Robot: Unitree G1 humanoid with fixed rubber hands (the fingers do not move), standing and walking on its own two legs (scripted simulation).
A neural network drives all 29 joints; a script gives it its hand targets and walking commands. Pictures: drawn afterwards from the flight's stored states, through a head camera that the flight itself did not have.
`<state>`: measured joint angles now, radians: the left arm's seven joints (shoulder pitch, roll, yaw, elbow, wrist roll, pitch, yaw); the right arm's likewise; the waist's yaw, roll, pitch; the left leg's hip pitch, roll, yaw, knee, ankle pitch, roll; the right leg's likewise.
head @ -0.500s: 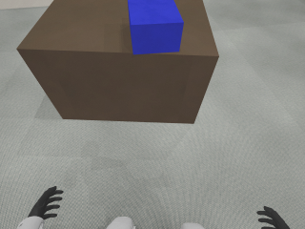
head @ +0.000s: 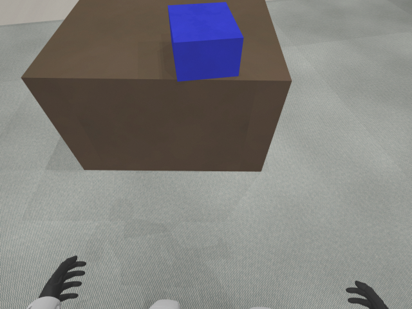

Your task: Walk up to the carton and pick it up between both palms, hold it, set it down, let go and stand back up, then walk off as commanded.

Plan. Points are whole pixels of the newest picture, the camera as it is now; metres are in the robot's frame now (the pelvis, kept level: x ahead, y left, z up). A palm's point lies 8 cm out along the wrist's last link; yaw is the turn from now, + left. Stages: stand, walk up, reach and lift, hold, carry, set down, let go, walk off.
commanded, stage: stand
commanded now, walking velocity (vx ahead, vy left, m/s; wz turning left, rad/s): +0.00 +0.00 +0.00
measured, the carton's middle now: (202, 40) +1.04 +0.07 -0.04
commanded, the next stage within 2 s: none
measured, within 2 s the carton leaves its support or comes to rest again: neither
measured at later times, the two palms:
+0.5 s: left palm out of the picture +0.11 +0.32 -0.08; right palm out of the picture +0.10 -0.31 -0.09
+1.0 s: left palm out of the picture +0.12 +0.32 -0.08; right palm out of the picture +0.09 -0.31 -0.09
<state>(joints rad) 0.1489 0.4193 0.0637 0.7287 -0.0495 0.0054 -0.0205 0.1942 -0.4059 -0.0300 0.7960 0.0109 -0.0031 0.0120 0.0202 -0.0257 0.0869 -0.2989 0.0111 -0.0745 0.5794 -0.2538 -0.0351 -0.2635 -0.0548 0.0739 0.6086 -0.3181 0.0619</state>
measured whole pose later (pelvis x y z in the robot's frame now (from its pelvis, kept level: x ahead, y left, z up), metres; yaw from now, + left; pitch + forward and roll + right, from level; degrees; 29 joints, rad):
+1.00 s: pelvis -0.01 +0.00 +0.00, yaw -1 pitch -2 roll +1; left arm 0.17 0.42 0.06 0.76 -0.05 0.00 -0.02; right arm 0.19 -0.40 -0.03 0.84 0.01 -0.01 0.01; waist 0.02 -0.02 0.07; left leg -0.29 0.01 -0.06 0.55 -0.23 -0.04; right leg -0.26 -0.06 0.09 0.58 -0.29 0.07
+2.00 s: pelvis -0.02 +0.00 +0.00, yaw -1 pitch -3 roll +1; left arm 0.18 0.41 0.06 0.77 -0.05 0.00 -0.02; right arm 0.19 -0.39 -0.03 0.85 0.01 -0.01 0.01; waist 0.02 -0.02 0.06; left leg -0.29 0.01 -0.05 0.55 -0.22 -0.04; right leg -0.26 -0.06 0.09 0.58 -0.28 0.07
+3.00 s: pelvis -0.02 +0.01 +0.00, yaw -2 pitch -3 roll +1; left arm 0.19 0.40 0.06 0.78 -0.05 0.00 -0.02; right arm 0.19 -0.39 -0.03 0.87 0.01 -0.01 0.01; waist 0.02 -0.02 0.06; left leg -0.27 0.01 -0.04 0.53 -0.21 -0.04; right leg -0.26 -0.06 0.11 0.58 -0.27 0.07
